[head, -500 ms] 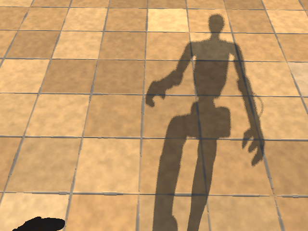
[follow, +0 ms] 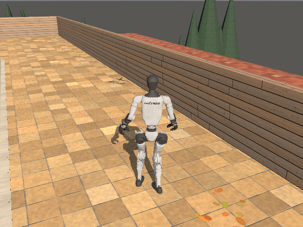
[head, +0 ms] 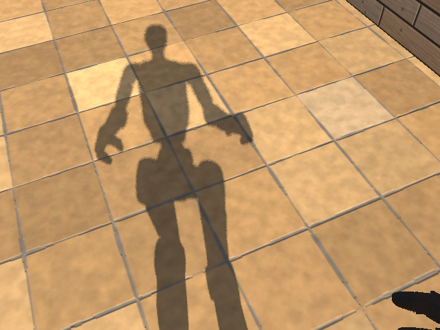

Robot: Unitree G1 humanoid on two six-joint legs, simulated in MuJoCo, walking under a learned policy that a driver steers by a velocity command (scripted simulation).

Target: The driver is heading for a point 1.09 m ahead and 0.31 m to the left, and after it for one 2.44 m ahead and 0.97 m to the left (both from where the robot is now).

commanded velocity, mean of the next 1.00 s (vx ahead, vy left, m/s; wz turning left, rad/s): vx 0.35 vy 0.00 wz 0.44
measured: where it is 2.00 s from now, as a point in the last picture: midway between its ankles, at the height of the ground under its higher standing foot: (98, 186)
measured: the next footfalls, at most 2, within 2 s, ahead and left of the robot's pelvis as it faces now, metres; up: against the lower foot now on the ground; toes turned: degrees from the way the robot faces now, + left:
left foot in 0.02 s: +0.17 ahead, +0.13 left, +0.00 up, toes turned -11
right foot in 0.32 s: +0.06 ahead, -0.09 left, +0.00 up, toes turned +14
